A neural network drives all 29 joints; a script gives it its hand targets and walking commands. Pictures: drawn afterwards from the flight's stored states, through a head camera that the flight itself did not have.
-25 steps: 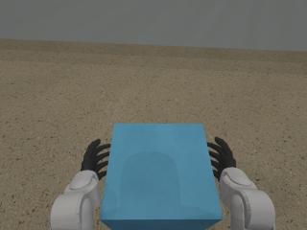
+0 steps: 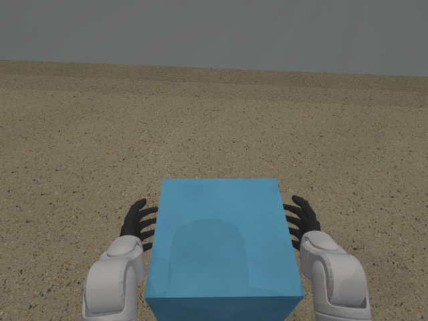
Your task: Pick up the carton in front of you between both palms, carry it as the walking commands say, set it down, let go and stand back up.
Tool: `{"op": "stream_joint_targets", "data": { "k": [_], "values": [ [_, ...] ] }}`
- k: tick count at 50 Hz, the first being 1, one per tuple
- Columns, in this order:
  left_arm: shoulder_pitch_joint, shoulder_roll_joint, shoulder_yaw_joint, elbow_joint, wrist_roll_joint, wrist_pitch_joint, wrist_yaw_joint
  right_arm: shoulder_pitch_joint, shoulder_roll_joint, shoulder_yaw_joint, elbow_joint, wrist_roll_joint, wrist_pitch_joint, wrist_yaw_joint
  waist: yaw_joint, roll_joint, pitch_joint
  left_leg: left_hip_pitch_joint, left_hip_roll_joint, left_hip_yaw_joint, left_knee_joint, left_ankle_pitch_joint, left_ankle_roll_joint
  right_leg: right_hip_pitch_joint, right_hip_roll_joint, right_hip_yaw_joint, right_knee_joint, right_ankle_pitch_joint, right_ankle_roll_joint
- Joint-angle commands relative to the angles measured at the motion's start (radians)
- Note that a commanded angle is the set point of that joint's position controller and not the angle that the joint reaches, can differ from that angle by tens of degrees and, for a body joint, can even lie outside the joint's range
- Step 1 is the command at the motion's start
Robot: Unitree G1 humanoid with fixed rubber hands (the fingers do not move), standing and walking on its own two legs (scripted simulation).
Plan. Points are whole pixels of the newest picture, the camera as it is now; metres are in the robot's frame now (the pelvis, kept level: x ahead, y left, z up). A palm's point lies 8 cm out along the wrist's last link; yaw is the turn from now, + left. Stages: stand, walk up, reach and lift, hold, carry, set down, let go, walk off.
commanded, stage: carry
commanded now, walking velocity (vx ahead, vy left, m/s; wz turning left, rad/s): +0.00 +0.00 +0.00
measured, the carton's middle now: (219, 260) +0.24 +0.00 -0.01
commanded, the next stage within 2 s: hold in 0.98 s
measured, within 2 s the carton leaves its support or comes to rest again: neither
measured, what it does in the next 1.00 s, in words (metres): stands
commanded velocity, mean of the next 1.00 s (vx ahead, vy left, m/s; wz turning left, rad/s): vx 0.00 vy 0.00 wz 0.00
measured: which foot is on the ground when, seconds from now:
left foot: down 0.00-1.00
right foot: down 0.00-1.00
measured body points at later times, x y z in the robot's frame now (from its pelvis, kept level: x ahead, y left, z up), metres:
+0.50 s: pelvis -0.02 -0.01 +0.00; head -0.02 -0.01 +0.45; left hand +0.28 +0.14 +0.02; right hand +0.28 -0.16 +0.02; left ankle +0.01 +0.11 -0.74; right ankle -0.03 -0.11 -0.74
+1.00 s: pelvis -0.01 -0.01 +0.00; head -0.02 -0.01 +0.45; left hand +0.29 +0.14 +0.03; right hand +0.29 -0.17 +0.03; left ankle +0.01 +0.11 -0.74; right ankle -0.03 -0.11 -0.74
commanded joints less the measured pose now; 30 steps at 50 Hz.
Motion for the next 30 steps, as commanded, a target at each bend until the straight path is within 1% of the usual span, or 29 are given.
{"op": "stream_joint_targets", "data": {
  "k": [1, 10, 18, 21, 23, 25, 27, 30],
  "values": [
    [-0.393, -0.58, -0.508, -0.048, -0.177, -0.068, -0.091, -0.38, 0.581, 0.514, -0.051, 0.185, -0.06, 0.097, 0.0, 0.006, -0.108, 0.073, 0.101, -0.105, -0.076, 0.153, -0.002, -0.019, -0.101, 0.096, -0.095, 0.129, -0.008],
    [-0.463, -0.607, -0.445, 0.149, -0.12, -0.21, -0.155, -0.446, 0.607, 0.448, 0.139, 0.119, -0.202, 0.16, -0.002, 0.005, -0.141, 0.074, 0.1, -0.105, -0.067, 0.164, -0.004, -0.016, -0.1, 0.096, -0.09, 0.146, -0.014],
    [-0.567, -0.655, -0.375, 0.374, -0.069, -0.389, -0.219, -0.552, 0.657, 0.387, 0.361, 0.079, -0.378, 0.226, -0.003, 0.006, -0.168, 0.078, 0.1, -0.107, -0.058, 0.173, -0.006, -0.007, -0.1, 0.099, -0.08, 0.154, -0.018],
    [-0.618, -0.698, -0.378, 0.438, -0.065, -0.46, -0.244, -0.605, 0.699, 0.389, 0.427, 0.076, -0.45, 0.25, -0.002, 0.005, -0.183, 0.084, 0.099, -0.107, -0.054, 0.179, -0.006, -0.001, -0.099, 0.099, -0.075, 0.166, -0.02],
    [-0.652, -0.748, -0.398, 0.46, -0.072, -0.491, -0.262, -0.638, 0.749, 0.408, 0.45, 0.082, -0.481, 0.267, -0.002, 0.006, -0.195, 0.09, 0.099, -0.106, -0.05, 0.187, -0.006, 0.004, -0.099, 0.1, -0.07, 0.178, -0.022],
    [-0.673, -0.799, -0.424, 0.463, -0.083, -0.503, -0.277, -0.656, 0.802, 0.433, 0.455, 0.09, -0.492, 0.282, -0.002, 0.007, -0.208, 0.097, 0.099, -0.105, -0.044, 0.202, -0.005, 0.011, -0.098, 0.099, -0.063, 0.196, -0.022],
    [-0.677, -0.843, -0.451, 0.448, -0.096, -0.496, -0.288, -0.657, 0.846, 0.459, 0.441, 0.101, -0.485, 0.293, -0.001, 0.007, -0.222, 0.103, 0.1, -0.104, -0.035, 0.224, -0.004, 0.02, -0.098, 0.099, -0.054, 0.223, -0.022],
    [-0.658, -0.881, -0.488, 0.404, -0.119, -0.46, -0.293, -0.635, 0.885, 0.493, 0.396, 0.122, -0.447, 0.297, -0.001, 0.007, -0.24, 0.108, 0.101, -0.101, -0.02, 0.255, -0.004, 0.032, -0.099, 0.098, -0.039, 0.27, -0.02]
  ]
}}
